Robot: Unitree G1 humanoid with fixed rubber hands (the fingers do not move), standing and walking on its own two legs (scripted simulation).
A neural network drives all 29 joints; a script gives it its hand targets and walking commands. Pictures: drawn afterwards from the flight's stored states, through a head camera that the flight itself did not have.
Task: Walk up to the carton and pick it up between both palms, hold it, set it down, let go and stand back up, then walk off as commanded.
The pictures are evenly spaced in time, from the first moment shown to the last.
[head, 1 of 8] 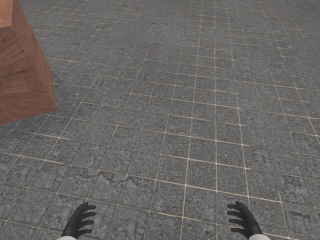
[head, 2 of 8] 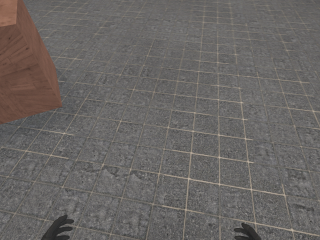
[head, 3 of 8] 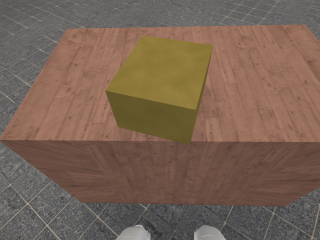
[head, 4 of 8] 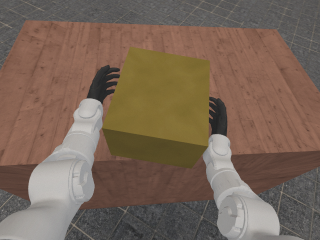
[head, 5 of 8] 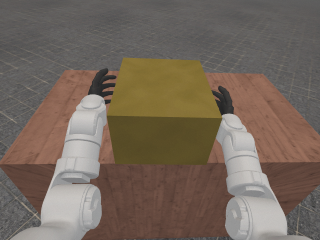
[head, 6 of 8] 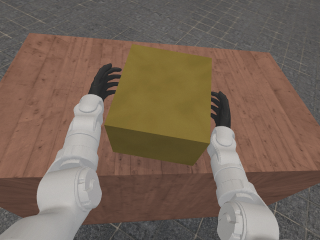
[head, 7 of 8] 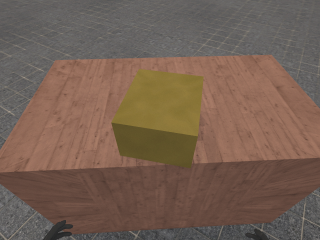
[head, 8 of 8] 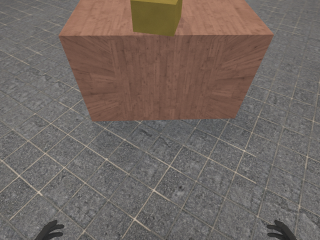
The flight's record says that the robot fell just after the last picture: no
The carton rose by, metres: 0.15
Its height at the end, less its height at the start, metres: +0.00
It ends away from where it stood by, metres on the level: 0.03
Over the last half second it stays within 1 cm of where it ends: yes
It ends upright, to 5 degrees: yes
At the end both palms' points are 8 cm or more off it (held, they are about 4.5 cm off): yes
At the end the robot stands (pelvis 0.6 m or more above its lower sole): yes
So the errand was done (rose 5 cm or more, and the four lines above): yes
